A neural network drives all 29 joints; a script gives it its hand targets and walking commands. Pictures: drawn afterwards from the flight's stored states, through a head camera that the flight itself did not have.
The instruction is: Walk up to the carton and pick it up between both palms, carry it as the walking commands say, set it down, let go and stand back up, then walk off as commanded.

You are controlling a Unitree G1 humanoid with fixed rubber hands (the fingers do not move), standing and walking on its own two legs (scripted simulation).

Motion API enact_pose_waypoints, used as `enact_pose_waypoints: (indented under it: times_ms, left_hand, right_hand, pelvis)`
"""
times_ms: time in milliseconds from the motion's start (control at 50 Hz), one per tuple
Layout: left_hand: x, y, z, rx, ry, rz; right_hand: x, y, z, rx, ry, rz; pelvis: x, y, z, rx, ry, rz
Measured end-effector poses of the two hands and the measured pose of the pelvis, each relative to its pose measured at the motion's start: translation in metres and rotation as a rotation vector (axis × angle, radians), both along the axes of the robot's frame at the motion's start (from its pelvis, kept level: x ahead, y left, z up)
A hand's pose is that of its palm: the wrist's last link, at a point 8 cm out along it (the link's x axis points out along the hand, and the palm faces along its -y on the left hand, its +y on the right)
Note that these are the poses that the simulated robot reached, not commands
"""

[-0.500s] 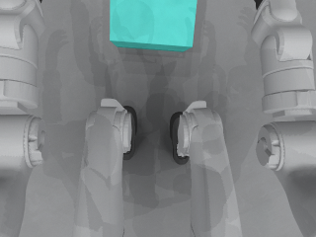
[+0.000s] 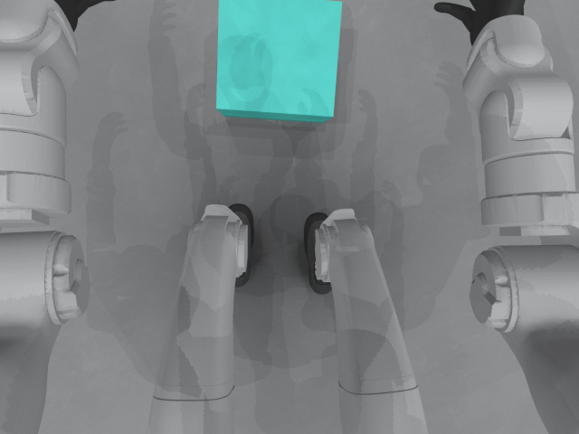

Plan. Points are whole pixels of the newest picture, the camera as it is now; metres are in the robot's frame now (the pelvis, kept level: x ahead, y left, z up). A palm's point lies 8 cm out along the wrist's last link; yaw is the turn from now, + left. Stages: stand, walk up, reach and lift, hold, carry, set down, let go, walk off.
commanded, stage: set down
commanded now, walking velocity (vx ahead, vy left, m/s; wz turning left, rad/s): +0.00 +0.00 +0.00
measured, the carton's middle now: (277, 65) +0.58 +0.01 -0.53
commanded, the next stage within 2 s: let go in 0.12 s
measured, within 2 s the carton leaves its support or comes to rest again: neither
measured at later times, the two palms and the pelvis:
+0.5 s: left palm out of the picture +0.44 +0.26 -0.05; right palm (570, 99) +0.44 -0.23 -0.04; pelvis +0.03 +0.00 +0.08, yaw +0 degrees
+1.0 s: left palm out of the picture +0.28 +0.25 +0.07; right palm out of the picture +0.28 -0.24 +0.07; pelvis +0.10 +0.00 +0.15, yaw +0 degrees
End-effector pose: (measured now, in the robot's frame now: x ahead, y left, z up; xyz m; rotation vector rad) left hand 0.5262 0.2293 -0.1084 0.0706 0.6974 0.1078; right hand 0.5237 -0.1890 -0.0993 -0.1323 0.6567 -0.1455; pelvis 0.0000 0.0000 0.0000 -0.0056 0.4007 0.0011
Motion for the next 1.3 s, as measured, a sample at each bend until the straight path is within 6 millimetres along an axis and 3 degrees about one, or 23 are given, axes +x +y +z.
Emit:
enact_pose_waypoints:
  times_ms: [160, 260, 340, 440, 560, 640, 740, 800, 900, 1020, 1080, 1160, 1300]
  left_hand:
    - [-0.001, 0.003, 0.047, -0.002, -0.022, -0.006]
    - [-0.003, 0.012, 0.059, 0.025, 0.008, -0.009]
    - [-0.015, 0.022, 0.059, 0.055, 0.035, -0.015]
    - [-0.054, 0.034, 0.054, 0.084, 0.108, -0.024]
    - [-0.108, 0.031, 0.077, 0.102, 0.144, -0.083]
    - [-0.134, 0.024, 0.1, 0.068, 0.155, -0.067]
    - [-0.157, 0.02, 0.15, 0.057, 0.07, -0.043]
    - [-0.168, 0.021, 0.172, 0.059, 0.034, -0.037]
    - [-0.198, 0.023, 0.178, 0.053, 0.099, -0.03]
    - [-0.255, 0.022, 0.178, 0.052, 0.189, -0.021]
    - [-0.275, 0.021, 0.182, 0.046, 0.205, -0.015]
    - [-0.282, 0.016, 0.19, 0.037, 0.176, -0.016]
    - [-0.259, 0.008, 0.203, 0.033, 0.105, -0.042]
  right_hand:
    - [-0.002, 0.0, 0.046, 0.002, -0.011, -0.002]
    - [-0.007, -0.005, 0.047, 0.018, 0.056, -0.011]
    - [-0.022, -0.016, 0.046, 0.005, 0.091, -0.02]
    - [-0.058, -0.032, 0.047, -0.018, 0.146, -0.02]
    - [-0.11, -0.038, 0.075, -0.032, 0.178, 0.052]
    - [-0.136, -0.037, 0.1, -0.009, 0.191, 0.059]
    - [-0.158, -0.04, 0.15, 0.019, 0.101, 0.023]
    - [-0.169, -0.045, 0.169, 0.019, 0.07, 0.018]
    - [-0.198, -0.049, 0.171, 0.037, 0.129, 0.0]
    - [-0.252, -0.052, 0.173, 0.03, 0.216, 0.002]
    - [-0.27, -0.057, 0.179, 0.022, 0.231, -0.01]
    - [-0.274, -0.062, 0.19, 0.012, 0.208, -0.013]
    - [-0.257, -0.062, 0.204, 0.013, 0.142, 0.013]
  pelvis:
    - [-0.003, 0.002, 0.032, -0.007, -0.004, 0.001]
    - [0.002, 0.003, 0.044, -0.008, 0.036, 0.001]
    - [0.011, 0.003, 0.053, -0.008, 0.058, 0.0]
    - [0.023, 0.003, 0.069, -0.008, 0.014, 0.0]
    - [0.037, 0.003, 0.091, -0.006, -0.095, -0.001]
    - [0.048, 0.002, 0.101, -0.006, -0.115, -0.001]
    - [0.068, 0.002, 0.112, -0.005, -0.098, -0.003]
    - [0.075, 0.003, 0.121, -0.005, -0.134, -0.003]
    - [0.08, 0.003, 0.135, -0.005, -0.191, -0.004]
    - [0.099, 0.003, 0.152, -0.003, -0.26, -0.006]
    - [0.108, 0.001, 0.158, -0.002, -0.302, -0.007]
    - [0.114, -0.001, 0.163, 0.002, -0.349, -0.008]
    - [0.116, -0.004, 0.167, 0.006, -0.389, -0.009]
